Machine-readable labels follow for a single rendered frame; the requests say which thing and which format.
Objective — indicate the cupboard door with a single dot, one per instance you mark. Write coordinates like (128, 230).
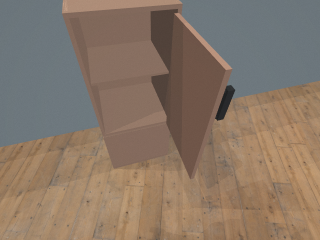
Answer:
(197, 82)

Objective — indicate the handle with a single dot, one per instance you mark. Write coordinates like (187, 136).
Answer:
(225, 102)

